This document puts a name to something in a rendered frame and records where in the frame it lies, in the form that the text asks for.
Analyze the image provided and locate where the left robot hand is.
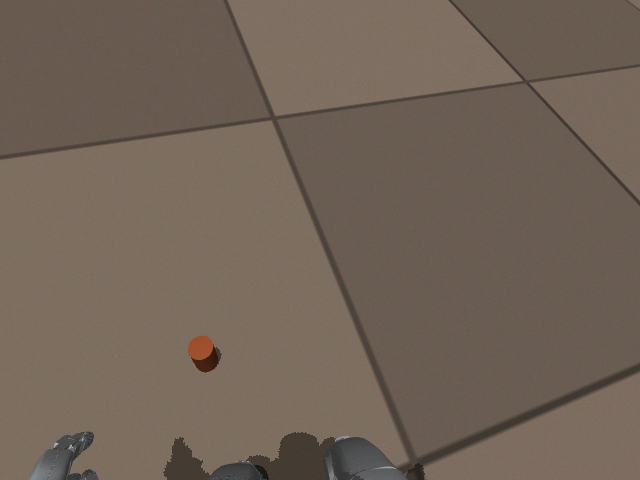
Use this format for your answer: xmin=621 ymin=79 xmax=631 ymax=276
xmin=28 ymin=432 xmax=99 ymax=480

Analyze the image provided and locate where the can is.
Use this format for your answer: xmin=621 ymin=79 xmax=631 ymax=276
xmin=188 ymin=336 xmax=218 ymax=372

